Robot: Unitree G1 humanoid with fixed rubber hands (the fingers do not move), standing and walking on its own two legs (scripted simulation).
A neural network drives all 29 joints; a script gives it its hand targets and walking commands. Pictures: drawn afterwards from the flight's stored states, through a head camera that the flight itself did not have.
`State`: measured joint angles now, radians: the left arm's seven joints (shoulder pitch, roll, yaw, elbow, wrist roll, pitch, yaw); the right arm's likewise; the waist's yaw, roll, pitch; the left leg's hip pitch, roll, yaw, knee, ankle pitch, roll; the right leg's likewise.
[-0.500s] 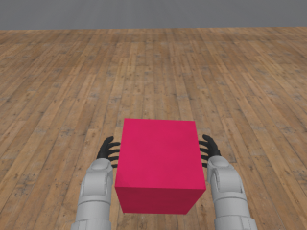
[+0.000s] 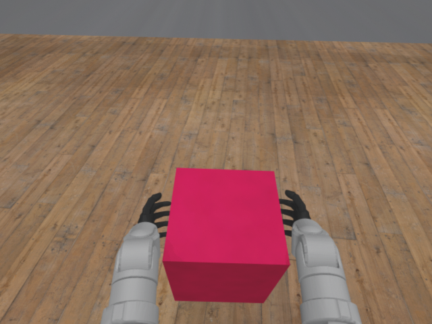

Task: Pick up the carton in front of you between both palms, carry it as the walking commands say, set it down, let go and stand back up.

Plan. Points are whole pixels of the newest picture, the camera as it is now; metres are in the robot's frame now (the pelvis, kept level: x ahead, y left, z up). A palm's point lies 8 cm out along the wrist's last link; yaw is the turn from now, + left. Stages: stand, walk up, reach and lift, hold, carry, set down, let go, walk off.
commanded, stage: set down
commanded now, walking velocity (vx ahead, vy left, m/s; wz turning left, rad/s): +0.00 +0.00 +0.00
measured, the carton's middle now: (222, 238) +0.33 +0.00 -0.05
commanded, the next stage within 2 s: none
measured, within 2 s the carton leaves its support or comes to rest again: neither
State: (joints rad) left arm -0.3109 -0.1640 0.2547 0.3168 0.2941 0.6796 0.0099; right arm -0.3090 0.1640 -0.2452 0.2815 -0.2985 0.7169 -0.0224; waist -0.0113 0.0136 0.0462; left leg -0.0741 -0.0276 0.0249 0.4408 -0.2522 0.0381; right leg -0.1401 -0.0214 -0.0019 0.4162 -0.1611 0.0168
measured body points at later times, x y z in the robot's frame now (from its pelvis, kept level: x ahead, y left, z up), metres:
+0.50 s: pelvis -0.05 -0.02 -0.06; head +0.17 -0.02 +0.33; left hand +0.39 +0.12 -0.15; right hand +0.35 -0.17 -0.15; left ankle +0.00 +0.09 -0.74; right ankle +0.05 -0.13 -0.74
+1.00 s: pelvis -0.05 +0.00 -0.19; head +0.23 +0.01 +0.17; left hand +0.46 +0.11 -0.28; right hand +0.39 -0.18 -0.28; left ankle +0.00 +0.09 -0.74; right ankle +0.05 -0.13 -0.74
